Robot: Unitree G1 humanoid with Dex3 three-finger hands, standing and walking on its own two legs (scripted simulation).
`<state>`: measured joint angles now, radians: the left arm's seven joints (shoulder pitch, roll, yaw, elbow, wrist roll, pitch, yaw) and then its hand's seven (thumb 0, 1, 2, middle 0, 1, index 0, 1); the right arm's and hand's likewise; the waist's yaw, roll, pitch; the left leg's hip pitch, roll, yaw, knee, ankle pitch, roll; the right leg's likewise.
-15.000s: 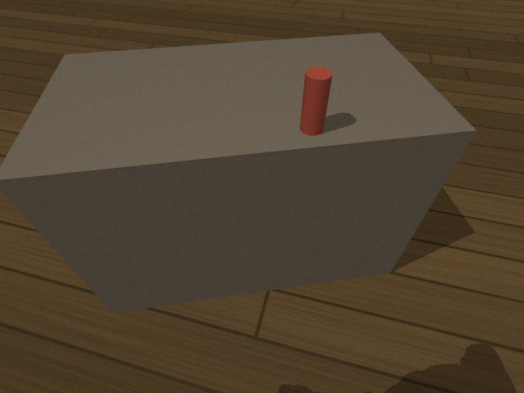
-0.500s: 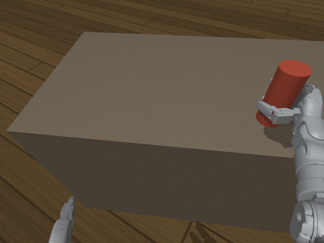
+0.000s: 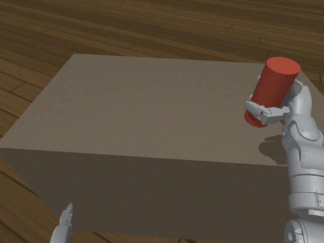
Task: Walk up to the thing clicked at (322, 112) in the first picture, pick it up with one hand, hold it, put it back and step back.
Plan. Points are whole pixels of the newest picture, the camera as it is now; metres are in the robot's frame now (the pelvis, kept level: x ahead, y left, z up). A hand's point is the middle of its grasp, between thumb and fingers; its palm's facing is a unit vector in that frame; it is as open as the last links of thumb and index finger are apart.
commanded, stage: lift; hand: right
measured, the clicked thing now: (268, 95) +0.39 -0.20 +0.22
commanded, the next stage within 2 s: hold in 0.86 s
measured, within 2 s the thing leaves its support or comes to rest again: neither
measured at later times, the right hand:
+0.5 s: hand (271, 98) +0.34 -0.17 +0.25, palm faces +0.16 +0.99 -0.03, open 9.1 cm
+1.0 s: hand (282, 91) +0.32 -0.17 +0.28, palm faces +0.16 +0.99 -0.01, open 9.1 cm
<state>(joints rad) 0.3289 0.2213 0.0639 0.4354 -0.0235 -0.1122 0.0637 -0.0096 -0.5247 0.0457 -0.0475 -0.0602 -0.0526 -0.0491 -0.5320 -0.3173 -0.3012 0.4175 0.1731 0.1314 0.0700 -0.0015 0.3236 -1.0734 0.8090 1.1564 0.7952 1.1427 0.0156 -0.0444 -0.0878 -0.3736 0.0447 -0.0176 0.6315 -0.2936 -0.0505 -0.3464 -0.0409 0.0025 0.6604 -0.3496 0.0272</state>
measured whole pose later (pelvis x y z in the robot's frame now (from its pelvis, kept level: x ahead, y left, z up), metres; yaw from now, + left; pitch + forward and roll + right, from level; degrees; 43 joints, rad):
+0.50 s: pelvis -0.02 +0.01 +0.01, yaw -1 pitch -2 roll +0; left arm 0.28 0.24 0.09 0.53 -0.03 -0.14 0.03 -0.01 -0.53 0.05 -0.04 -0.05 -0.04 -0.05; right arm -0.47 -0.29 -0.30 0.07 0.20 0.51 0.04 0.00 0.33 -1.08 0.81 1.16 0.80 1.14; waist 0.01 -0.08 -0.07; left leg -0.29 0.05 0.00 0.59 -0.26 -0.03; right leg -0.26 -0.04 0.02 0.59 -0.29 0.04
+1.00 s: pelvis -0.02 +0.01 +0.01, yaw -1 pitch -3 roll +0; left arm 0.27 0.24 0.08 0.55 -0.03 -0.19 0.04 -0.01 -0.54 0.05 -0.04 -0.05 -0.04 -0.04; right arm -0.49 -0.29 -0.32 -0.06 0.22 0.66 0.02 0.00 0.33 -1.08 0.81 1.15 0.80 1.14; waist 0.00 -0.08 -0.07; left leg -0.27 0.05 0.01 0.57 -0.25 -0.04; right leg -0.25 -0.03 0.03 0.58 -0.28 0.03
